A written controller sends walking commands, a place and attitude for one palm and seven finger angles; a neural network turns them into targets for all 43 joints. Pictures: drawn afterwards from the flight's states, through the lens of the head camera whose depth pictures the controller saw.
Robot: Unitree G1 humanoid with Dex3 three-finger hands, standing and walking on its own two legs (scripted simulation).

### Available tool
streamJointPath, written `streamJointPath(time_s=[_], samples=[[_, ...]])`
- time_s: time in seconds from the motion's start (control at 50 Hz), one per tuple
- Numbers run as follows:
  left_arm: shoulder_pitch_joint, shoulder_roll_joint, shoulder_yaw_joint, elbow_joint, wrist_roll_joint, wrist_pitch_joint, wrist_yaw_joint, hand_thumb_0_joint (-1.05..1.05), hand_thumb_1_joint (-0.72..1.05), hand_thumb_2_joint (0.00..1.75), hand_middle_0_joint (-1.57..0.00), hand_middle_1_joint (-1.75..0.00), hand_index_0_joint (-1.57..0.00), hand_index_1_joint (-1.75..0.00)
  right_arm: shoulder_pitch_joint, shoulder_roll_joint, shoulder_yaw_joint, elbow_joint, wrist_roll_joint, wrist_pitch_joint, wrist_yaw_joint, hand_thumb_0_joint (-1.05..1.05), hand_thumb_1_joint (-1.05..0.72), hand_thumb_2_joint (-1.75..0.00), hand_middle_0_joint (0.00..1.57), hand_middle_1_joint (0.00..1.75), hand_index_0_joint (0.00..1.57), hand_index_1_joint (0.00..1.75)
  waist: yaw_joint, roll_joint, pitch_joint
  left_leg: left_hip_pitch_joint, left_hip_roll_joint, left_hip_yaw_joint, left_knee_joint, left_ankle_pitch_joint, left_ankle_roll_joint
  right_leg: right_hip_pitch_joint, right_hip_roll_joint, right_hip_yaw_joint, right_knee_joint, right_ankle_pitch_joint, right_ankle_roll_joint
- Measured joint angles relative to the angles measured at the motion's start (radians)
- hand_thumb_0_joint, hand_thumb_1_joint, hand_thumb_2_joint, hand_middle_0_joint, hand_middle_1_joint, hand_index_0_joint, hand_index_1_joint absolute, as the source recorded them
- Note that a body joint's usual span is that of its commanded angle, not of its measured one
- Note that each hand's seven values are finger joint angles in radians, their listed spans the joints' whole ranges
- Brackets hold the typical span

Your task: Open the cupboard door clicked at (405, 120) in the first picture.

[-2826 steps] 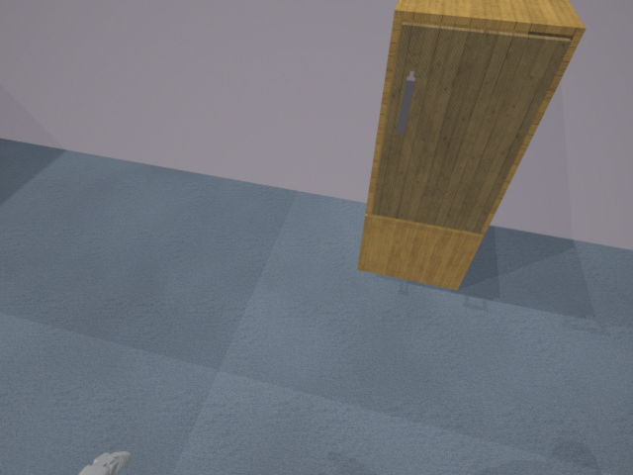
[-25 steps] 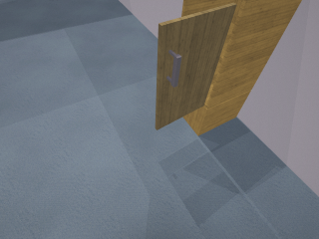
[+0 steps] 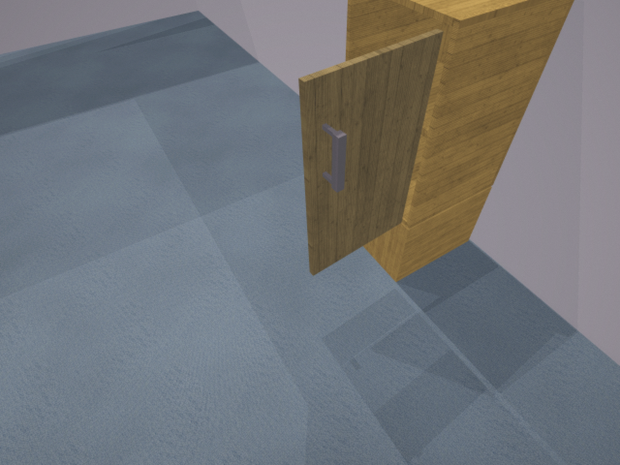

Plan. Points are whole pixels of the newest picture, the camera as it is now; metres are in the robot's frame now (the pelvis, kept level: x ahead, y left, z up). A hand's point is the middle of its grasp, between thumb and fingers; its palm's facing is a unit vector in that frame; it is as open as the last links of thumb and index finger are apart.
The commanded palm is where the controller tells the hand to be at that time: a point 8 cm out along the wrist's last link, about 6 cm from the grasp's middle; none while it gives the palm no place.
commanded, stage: let the arm hang, fingers relaxed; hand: left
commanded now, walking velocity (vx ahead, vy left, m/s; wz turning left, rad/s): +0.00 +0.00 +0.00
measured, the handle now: (332, 158) +0.69 -0.01 -0.01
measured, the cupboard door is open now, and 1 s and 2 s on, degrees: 94 94 94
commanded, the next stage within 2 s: look to check the result in 0.24 s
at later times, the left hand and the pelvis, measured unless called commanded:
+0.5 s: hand out of the picture +0.06 +0.21 -0.16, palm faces +0.01 -0.95 -0.30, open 7.4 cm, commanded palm none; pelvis +0.02 -0.01 +0.00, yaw +0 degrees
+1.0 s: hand out of the picture +0.10 +0.20 -0.16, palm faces +0.00 -0.95 -0.31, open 7.4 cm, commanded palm none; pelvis +0.03 -0.02 +0.00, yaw +0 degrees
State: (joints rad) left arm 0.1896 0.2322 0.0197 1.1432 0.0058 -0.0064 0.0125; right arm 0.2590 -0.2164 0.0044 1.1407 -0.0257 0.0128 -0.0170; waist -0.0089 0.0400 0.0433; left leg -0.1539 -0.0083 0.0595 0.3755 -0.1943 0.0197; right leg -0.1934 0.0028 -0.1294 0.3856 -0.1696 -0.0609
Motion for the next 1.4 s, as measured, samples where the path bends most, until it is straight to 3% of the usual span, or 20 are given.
streamJointPath(time_s=[0.24,0.86,1.4], samples=[[-0.045,-0.022,-0.01,-0.002,0.0,-0.01,-0.002,0.01,0.9,0.9,-0.2,-0.3,-0.21,-0.3,-0.059,-0.02,0.002,0.0,0.001,-0.011,-0.005,0.0,-0.9,-0.9,0.2,0.3,0.2,0.3,-0.004,-0.012,0.003,0.037,0.002,0.0,-0.038,0.004,-0.007,0.03,0.005,0.001,-0.024,-0.004,-0.002],[-0.056,0.029,-0.001,0.008,-0.002,-0.014,0.003,0.01,0.9,0.9,-0.2,-0.3,-0.21,-0.3,-0.1,-0.07,-0.003,-0.009,0.004,0.0,-0.007,0.0,-0.9,-0.9,0.2,0.3,0.2,0.3,0.001,-0.003,0.013,0.073,0.035,-0.012,-0.062,-0.013,-0.039,0.081,0.043,-0.008,-0.079,-0.01,-0.025],[-0.054,0.029,-0.007,0.007,-0.003,-0.014,0.002,0.01,0.9,0.9,-0.2,-0.3,-0.21,-0.3,-0.075,-0.052,0.004,0.0,0.004,-0.004,-0.007,0.0,-0.9,-0.9,0.2,0.3,0.2,0.3,-0.006,-0.011,0.006,0.089,0.03,0.001,-0.08,-0.012,-0.031,0.09,0.039,0.005,-0.089,-0.007,-0.017]])
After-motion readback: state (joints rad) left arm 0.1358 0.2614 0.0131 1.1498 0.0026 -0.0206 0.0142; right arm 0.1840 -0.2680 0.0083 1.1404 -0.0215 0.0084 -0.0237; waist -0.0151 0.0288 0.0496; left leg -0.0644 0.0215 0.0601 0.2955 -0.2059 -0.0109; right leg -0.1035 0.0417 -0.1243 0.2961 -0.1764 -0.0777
